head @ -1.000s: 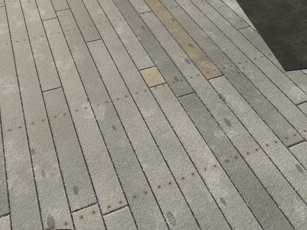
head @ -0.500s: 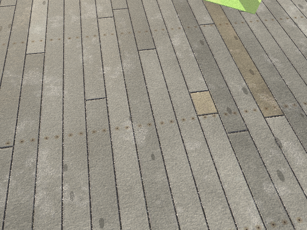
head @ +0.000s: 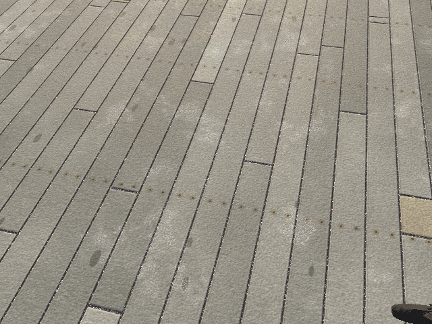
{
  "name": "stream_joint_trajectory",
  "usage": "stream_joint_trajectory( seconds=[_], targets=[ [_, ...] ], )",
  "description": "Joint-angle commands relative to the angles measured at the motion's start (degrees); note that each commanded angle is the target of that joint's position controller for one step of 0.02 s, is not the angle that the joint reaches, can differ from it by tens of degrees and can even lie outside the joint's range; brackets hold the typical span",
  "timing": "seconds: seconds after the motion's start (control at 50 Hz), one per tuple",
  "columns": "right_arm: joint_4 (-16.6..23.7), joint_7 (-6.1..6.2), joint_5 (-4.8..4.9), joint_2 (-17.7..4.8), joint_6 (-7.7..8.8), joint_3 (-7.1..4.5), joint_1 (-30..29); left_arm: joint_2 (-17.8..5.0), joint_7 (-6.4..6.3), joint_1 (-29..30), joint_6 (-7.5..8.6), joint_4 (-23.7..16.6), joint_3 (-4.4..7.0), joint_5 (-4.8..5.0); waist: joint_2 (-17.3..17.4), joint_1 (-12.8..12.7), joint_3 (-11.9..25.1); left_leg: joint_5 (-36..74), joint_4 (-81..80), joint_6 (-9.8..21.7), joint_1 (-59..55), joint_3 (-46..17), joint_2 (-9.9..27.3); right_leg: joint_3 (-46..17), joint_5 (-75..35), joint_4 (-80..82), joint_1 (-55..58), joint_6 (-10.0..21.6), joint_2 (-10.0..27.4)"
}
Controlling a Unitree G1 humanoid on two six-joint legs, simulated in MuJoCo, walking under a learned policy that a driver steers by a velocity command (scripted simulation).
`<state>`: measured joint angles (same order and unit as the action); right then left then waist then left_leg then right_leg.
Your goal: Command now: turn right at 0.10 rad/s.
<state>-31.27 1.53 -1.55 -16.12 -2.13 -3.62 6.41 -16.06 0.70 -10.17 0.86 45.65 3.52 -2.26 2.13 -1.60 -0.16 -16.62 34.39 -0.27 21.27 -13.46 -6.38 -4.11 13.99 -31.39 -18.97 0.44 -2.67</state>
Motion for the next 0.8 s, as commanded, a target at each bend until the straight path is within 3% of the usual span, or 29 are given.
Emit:
stream_joint_trajectory(
  seconds=[0.02, 0.04, 0.06, 0.08, 0.16, 0.22, 0.28, 0.32, 0.34, 0.36, 0.38, 0.4, 0.42, 0.44, 0.46, 0.48, 0.52, 0.56, 0.64, 0.72, 0.74, 0.76, 0.78, 0.8],
  targets=[
    [1.96, 0.01, -0.73, -6.44, 1.76, -1.68, 4.50, -4.54, 0.20, 11.05, 1.18, -7.86, -0.26, 0.63, -10.39, 6.41, -0.12, -0.81, -3.66, -1.14, -9.71, 4.77, 4.70, -18.65, 3.14, 15.36, -6.27, 7.88, 12.02],
    [2.19, 0.26, -0.58, -6.60, 1.93, -2.02, 1.09, -8.92, 0.04, 7.88, 0.87, -7.41, 1.05, 1.91, -9.23, 4.14, -0.34, 1.00, -2.93, -0.90, -10.14, 6.24, 3.85, -17.94, 6.14, 14.80, -5.92, 6.34, 10.15],
    [2.84, 0.44, -0.37, -6.53, 1.93, -2.24, 0.07, -12.13, -0.20, 6.41, 0.63, -7.69, 2.05, 2.73, -10.33, 3.32, -1.14, 0.64, -2.32, -0.82, -8.37, 7.25, 3.54, -19.76, 6.98, 14.93, -4.95, 6.47, 10.28],
    [2.88, 0.44, 0.18, -5.69, 2.16, -2.15, 0.12, -13.43, -0.63, 5.39, 0.25, -8.02, 2.66, 3.07, -11.68, 3.06, -1.64, -0.61, -1.71, -0.88, -6.05, 8.22, 3.04, -21.49, 5.24, 14.43, -3.01, 7.27, 10.45],
    [2.17, 0.47, 1.31, -3.62, 3.50, -2.25, -0.08, -11.12, -1.38, -0.51, -0.52, -8.77, 3.43, 3.33, -14.19, 0.25, 3.79, -11.91, 4.51, -1.55, 3.61, 7.53, 0.76, -29.15, -15.99, 10.16, 12.17, 12.21, 12.14],
    [1.25, 0.09, 2.14, -3.37, 4.24, -2.30, -0.38, -11.45, -1.93, -1.63, -1.31, -9.10, 4.66, 4.06, -11.00, -0.33, 8.68, -13.45, 6.09, -2.62, 6.94, 5.05, 1.00, -32.11, -28.61, 7.77, 20.95, 12.81, 13.20],
    [-0.83, -0.64, 2.96, -3.37, 4.41, -2.45, 1.88, -11.23, -2.37, 2.08, -3.26, -10.73, 5.30, 5.02, -10.11, 1.29, 9.12, -7.93, -2.99, -2.55, -0.84, 5.76, 0.45, -30.72, -24.35, 8.13, 16.23, 10.19, 10.07],
    [-3.51, -0.85, 2.91, -4.26, 4.19, -3.20, 6.66, -10.36, -2.51, 5.53, -3.97, -12.21, 5.07, 5.95, -10.19, 4.31, 8.29, 5.02, -16.62, -1.29, -13.05, 7.38, 1.68, -28.03, -13.41, 7.30, 6.73, 6.72, 5.92],
    [-3.94, -0.64, 2.42, -6.89, 3.68, -3.97, 7.00, -8.03, -2.56, 3.95, -4.07, -12.35, 4.37, 5.80, -6.49, 3.24, 8.05, 8.95, -18.76, 1.29, -21.34, 2.57, 8.75, -24.01, 0.86, 2.35, -2.63, 3.80, 1.78],
    [-2.11, -0.22, 0.63, -11.51, 2.92, -4.41, 3.61, -4.82, -2.39, -0.93, -3.81, -12.34, 3.53, 4.97, 9.88, -0.67, 7.26, 17.15, -18.76, 8.34, -25.11, -11.97, 22.77, -12.53, 18.50, -11.48, -15.36, 0.61, -7.25],
    [-1.06, -0.59, -2.13, -10.70, 3.38, -4.31, 1.89, -10.33, -2.06, -0.48, -2.82, -12.71, 5.26, 3.87, 10.23, -0.51, 3.89, 24.06, -19.11, 13.76, -16.57, -16.27, 30.77, -10.34, 21.13, -23.44, -18.86, -2.05, -2.84],
    [0.06, -0.27, -1.68, -7.95, 3.76, -3.45, -1.99, -13.75, -1.83, -1.82, -2.83, -11.48, 6.26, 3.68, 5.21, -2.10, 2.19, 24.88, -18.32, 13.37, -14.40, -9.94, 28.49, -8.25, 17.15, -30.24, -17.63, -3.36, -0.04],
    [0.35, 0.13, -0.70, -5.85, 3.88, -2.80, -4.25, -13.54, -1.88, -3.33, -3.26, -9.93, 6.41, 3.70, 2.44, -2.59, 1.28, 21.98, -17.25, 10.63, -13.87, -3.37, 23.31, -7.08, 12.54, -32.73, -17.71, -4.07, 0.56],
    [0.49, 0.68, 0.13, -5.26, 3.78, -2.47, -4.51, -11.88, -2.00, -4.14, -3.81, -9.08, 6.08, 3.53, 2.15, -2.19, 1.21, 20.91, -16.22, 9.10, -15.02, 0.61, 20.47, -6.28, 8.80, -36.48, -19.19, -4.69, 0.96],
    [0.29, 1.05, 0.66, -5.27, 3.64, -2.20, -4.20, -10.36, -1.69, -4.30, -4.09, -9.39, 5.50, 3.58, 3.35, -1.55, 0.30, 26.56, -15.36, 9.18, -14.96, 4.22, 19.46, -4.74, 6.86, -39.67, -20.80, -5.49, 1.88],
    [0.03, 1.31, 0.48, -5.62, 3.46, -2.11, -2.68, -9.61, -1.39, -2.63, -4.04, -10.47, 5.01, 3.80, 3.58, -0.38, -0.04, 30.33, -15.43, 9.96, -15.09, 6.97, 18.88, -2.32, 5.47, -40.48, -21.80, -6.20, 2.92],
    [-1.03, 1.53, -0.10, -6.52, 2.84, -2.28, 1.64, -8.01, -1.02, 2.03, -3.61, -13.10, 3.84, 4.09, 3.77, 2.79, 0.01, 33.22, -15.65, 12.08, -18.18, 8.48, 19.23, 0.49, 4.08, -36.52, -23.85, -7.62, 4.93],
    [-2.26, 1.19, 0.01, -8.19, 2.16, -2.68, 4.85, -6.78, -0.83, 4.43, -3.39, -14.91, 2.99, 3.60, 3.45, 4.50, 1.31, 35.77, -15.31, 14.12, -21.89, 7.50, 21.18, 0.62, 5.97, -32.38, -23.70, -8.36, 5.50],
    [-2.93, -0.25, 1.15, -10.72, 1.76, -3.39, 3.42, -5.46, -0.55, 4.86, -3.25, -15.76, 1.93, 2.90, 4.44, 4.00, 2.55, 35.98, -14.88, 14.89, -21.17, 9.93, 22.46, 2.36, 7.66, -22.20, -16.70, -7.35, 5.57],
    [-5.09, -1.19, 2.65, -10.53, 2.20, -3.06, 4.11, -4.79, -0.56, 5.36, -3.28, -15.70, 1.52, 2.95, 7.25, 3.86, 3.62, 35.89, -12.28, 13.70, -18.87, 10.62, 21.98, 5.08, 8.22, -9.02, -6.13, -4.73, 3.27],
    [-5.91, -1.40, 3.12, -9.19, 2.42, -2.34, 3.87, -3.75, -0.64, 4.27, -3.16, -15.06, 1.29, 2.79, 7.11, 2.67, 4.19, 34.72, -10.67, 12.72, -18.17, 10.14, 21.08, 5.03, 5.05, -1.73, -1.58, -3.41, 2.74],
    [-6.59, -1.69, 3.42, -6.45, 2.83, -1.07, 2.90, -2.50, -0.74, 1.21, -2.93, -13.46, 1.02, 2.44, 6.07, 0.30, 5.01, 32.75, -8.89, 10.52, -15.01, 10.60, 19.56, 4.97, -4.46, 10.52, 7.35, -1.62, 2.49],
    [-7.94, -2.15, 3.13, -4.47, 3.70, -0.06, 5.41, -4.81, -1.22, -0.43, -2.77, -13.04, 1.34, 1.89, 3.75, 0.04, 6.60, 27.74, -8.00, 6.41, -9.62, 11.35, 17.60, 1.62, -16.37, 15.40, 18.35, -0.30, 5.10],
    [-6.75, -2.60, 0.57, -2.85, 4.45, 0.97, 5.88, -10.28, -2.16, -5.04, -2.77, -13.39, 2.29, 0.77, -4.53, 0.14, 13.18, 7.60, -1.04, 1.96, -1.38, 13.30, 14.29, -8.62, -42.57, 7.86, 31.89, 2.71, 16.73]
  ],
)
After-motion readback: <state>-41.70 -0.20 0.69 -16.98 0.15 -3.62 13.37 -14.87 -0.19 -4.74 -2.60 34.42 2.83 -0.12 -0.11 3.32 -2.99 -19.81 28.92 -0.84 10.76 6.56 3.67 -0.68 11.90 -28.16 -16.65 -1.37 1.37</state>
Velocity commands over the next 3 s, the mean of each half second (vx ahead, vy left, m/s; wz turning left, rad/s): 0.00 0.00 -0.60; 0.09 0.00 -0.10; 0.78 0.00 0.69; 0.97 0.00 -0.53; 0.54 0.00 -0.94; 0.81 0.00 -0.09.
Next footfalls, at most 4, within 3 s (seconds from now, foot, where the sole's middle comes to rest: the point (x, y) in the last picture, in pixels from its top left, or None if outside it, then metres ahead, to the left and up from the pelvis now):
0.34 left None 0.04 0.10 -0.77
0.78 right None -0.03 -0.16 -0.77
1.38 left None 0.35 0.10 -0.77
1.86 right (240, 241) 0.78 0.00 -0.77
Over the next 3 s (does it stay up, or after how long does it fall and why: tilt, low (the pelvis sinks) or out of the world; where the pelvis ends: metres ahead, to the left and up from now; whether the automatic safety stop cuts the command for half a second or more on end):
stays up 1.14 -0.22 -0.01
